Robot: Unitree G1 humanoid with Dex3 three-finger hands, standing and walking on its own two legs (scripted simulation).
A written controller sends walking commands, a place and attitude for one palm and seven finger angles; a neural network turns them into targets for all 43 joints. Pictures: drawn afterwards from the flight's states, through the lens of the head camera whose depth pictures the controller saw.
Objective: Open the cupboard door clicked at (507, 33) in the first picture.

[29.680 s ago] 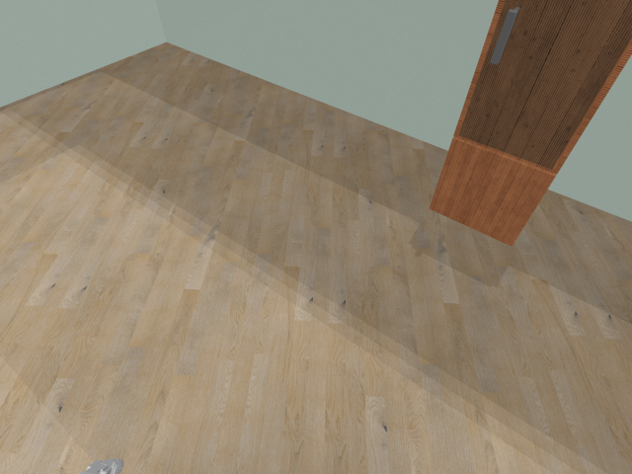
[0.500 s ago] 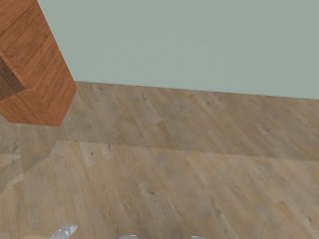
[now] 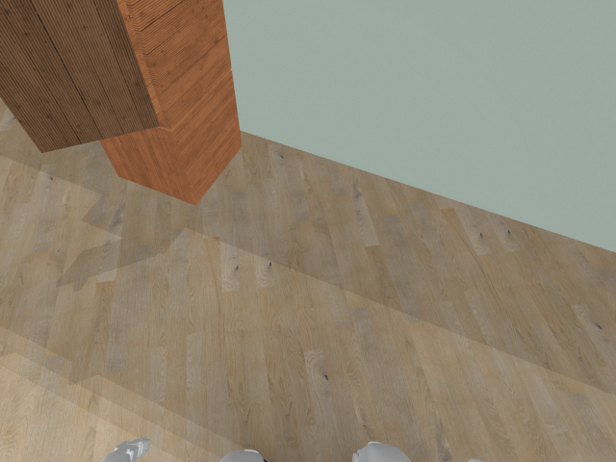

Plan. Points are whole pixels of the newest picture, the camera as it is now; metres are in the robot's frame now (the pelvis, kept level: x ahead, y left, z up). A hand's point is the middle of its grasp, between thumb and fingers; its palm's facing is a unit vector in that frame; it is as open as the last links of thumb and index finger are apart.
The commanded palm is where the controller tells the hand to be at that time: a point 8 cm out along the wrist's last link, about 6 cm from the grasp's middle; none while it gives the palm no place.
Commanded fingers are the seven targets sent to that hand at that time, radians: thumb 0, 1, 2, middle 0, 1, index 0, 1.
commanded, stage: turn to face it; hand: left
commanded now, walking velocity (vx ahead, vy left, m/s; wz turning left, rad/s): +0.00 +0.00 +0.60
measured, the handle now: out of the picture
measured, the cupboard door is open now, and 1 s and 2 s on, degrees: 46 46 46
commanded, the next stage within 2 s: take the last steps up to it in 0.60 s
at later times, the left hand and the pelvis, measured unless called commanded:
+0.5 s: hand out of the picture +0.00 +0.21 -0.18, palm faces +0.31 -0.92 -0.22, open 7.4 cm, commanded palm none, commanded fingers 0.00 0.90 0.90 -0.20 -0.30 -0.20 -0.30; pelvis +0.01 +0.00 -0.01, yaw +17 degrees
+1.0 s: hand out of the picture -0.05 +0.19 -0.17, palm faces +0.51 -0.84 -0.18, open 7.4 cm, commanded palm none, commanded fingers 0.00 0.90 0.90 -0.20 -0.30 -0.20 -0.30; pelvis +0.04 +0.02 +0.01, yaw +27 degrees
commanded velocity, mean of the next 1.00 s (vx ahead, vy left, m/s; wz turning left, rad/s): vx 0.10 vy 0.04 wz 0.32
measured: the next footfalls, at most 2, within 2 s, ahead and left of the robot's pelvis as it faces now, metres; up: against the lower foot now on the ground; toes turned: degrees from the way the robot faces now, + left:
right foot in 0.10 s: +0.05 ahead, -0.16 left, +0.00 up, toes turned +2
left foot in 0.40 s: +0.03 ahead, +0.12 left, +0.00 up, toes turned +18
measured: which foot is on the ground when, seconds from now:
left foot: down 0.00-0.10, up 0.12-0.38, down 0.40-0.72, up 0.74-1.00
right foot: up 0.00-0.08, down 0.10-0.40, up 0.42-0.68, down 0.70-1.00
